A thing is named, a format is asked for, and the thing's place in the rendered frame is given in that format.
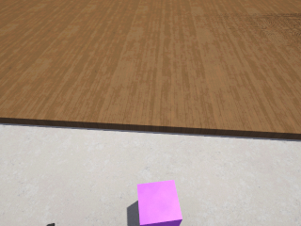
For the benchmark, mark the carton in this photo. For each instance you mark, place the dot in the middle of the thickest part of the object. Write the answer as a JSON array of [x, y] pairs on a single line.
[[158, 204]]

